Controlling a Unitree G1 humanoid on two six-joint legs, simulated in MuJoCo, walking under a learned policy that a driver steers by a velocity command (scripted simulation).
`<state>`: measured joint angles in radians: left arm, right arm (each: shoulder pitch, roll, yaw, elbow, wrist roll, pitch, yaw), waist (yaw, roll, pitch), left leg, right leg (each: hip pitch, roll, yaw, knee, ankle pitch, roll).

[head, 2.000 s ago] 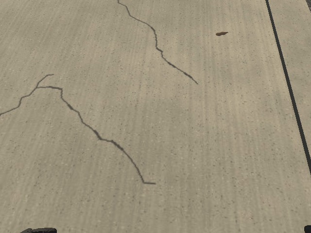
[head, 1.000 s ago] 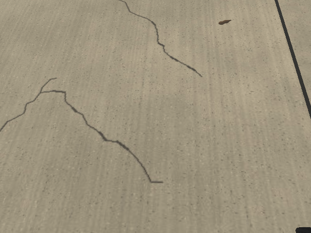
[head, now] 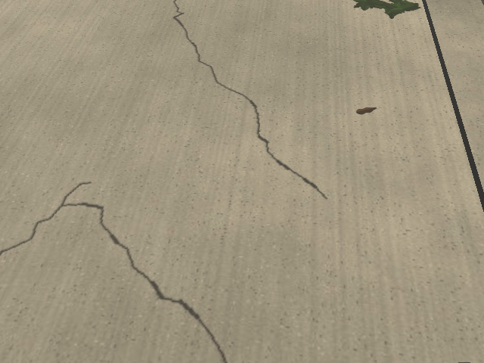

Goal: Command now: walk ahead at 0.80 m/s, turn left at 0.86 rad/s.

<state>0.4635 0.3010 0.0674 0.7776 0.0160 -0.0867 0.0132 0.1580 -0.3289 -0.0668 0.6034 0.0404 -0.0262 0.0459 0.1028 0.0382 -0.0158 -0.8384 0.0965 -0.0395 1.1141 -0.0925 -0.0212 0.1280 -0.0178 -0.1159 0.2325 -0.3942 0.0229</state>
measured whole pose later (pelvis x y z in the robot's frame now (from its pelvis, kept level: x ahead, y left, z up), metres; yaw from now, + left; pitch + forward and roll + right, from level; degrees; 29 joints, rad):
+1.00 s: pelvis +0.87 +0.25 +0.01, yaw +0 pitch +0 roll +1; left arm 0.49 0.25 0.05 0.78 -0.05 -0.07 0.00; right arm -0.02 -0.27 0.01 0.55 -0.01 -0.15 0.01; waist 0.13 0.03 0.04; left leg -0.66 0.03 -0.19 0.56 0.11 -0.05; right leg 0.04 0.16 0.28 0.34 -0.35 -0.13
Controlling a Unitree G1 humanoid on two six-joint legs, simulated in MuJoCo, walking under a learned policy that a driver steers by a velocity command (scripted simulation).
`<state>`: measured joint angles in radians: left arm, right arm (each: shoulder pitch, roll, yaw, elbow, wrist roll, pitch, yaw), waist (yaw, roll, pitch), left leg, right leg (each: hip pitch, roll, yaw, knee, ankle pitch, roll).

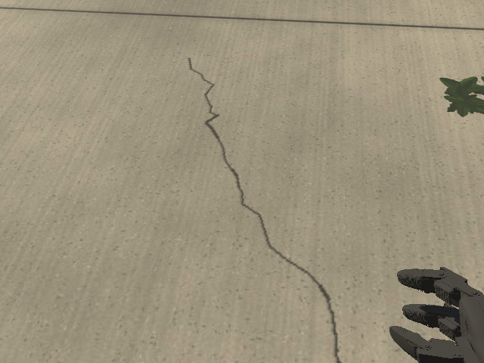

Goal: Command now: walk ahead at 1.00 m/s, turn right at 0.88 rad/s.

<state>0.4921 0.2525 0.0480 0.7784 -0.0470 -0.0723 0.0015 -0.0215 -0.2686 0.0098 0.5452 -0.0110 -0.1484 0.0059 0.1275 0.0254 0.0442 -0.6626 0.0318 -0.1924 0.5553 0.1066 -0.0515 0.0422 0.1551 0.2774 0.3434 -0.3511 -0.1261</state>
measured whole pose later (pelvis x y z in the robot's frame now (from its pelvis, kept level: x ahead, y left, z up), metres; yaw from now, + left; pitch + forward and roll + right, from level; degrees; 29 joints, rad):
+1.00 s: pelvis +0.63 -0.08 +0.00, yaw -20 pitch +1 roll -3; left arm 0.09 0.28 0.05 0.74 0.01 0.00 0.02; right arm 0.24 -0.29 -0.06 0.71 0.02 0.05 0.01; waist -0.01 0.02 0.05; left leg -0.48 0.12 0.03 0.79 -0.25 -0.07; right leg -0.21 -0.02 -0.26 0.44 -0.24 -0.04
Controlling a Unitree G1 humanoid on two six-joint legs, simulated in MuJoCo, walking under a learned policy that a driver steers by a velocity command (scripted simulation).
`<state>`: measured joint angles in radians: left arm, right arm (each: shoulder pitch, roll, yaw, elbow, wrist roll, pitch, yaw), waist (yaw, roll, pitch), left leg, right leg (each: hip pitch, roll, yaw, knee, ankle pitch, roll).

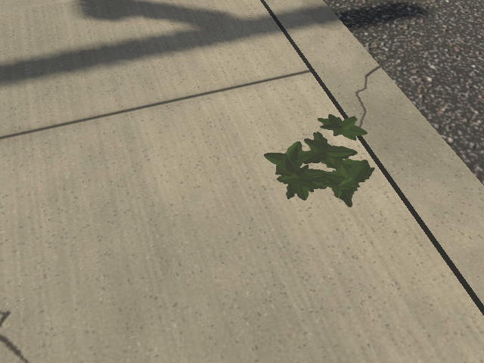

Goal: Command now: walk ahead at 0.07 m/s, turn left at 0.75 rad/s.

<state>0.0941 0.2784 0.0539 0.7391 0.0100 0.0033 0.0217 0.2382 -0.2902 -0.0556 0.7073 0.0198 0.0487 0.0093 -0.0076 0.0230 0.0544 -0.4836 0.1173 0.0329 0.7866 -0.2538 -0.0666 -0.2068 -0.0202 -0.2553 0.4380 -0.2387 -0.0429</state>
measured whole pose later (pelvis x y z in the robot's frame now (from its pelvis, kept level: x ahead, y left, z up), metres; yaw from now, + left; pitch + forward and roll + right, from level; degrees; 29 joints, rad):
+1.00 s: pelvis +0.07 +0.02 +0.00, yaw +25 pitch +2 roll +0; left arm 0.22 0.33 0.10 0.76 -0.03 0.04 0.01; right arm 0.16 -0.25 -0.06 0.64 -0.02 0.02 -0.04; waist 0.03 -0.03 0.05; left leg -0.18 0.01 0.02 0.43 -0.29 0.00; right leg -0.52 0.01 0.03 1.03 -0.46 0.08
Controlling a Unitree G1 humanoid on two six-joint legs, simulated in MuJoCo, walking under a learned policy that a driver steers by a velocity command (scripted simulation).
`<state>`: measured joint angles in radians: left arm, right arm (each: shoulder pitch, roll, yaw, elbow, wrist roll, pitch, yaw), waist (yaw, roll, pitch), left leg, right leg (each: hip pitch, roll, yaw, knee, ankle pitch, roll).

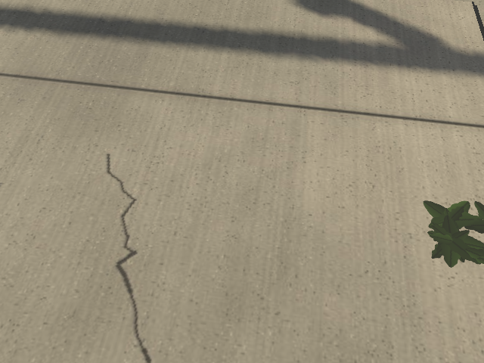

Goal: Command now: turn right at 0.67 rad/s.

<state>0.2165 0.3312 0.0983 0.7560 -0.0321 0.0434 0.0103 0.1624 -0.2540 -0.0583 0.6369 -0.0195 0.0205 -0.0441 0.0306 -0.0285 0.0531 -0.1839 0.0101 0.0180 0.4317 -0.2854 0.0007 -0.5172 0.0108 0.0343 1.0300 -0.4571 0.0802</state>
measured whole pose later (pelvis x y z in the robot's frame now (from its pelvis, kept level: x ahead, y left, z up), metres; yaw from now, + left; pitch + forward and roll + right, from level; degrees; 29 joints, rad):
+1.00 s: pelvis +0.06 -0.05 -0.01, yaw -24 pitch +2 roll -1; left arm 0.15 0.29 0.07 0.68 0.00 -0.01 0.02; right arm 0.18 -0.32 -0.07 0.64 0.04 0.03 -0.02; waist -0.01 0.03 0.05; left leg -0.34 -0.11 -0.26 0.55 -0.22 0.00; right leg -0.19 0.09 0.08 0.48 -0.29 -0.01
